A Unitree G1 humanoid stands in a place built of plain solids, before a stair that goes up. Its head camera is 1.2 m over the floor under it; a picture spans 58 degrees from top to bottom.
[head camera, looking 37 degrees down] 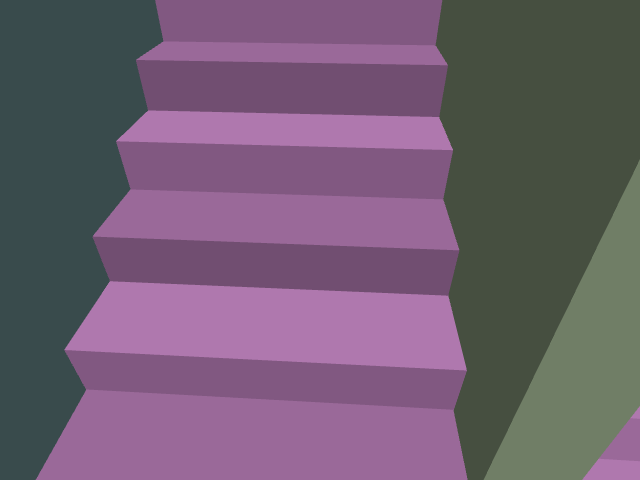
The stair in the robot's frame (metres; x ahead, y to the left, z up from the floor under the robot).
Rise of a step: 0.17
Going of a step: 0.26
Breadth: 0.99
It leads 4 degrees to the right of straight ahead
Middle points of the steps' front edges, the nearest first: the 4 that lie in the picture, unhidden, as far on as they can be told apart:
0.67 0.14 0.33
0.92 0.13 0.50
1.17 0.11 0.66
1.43 0.10 0.83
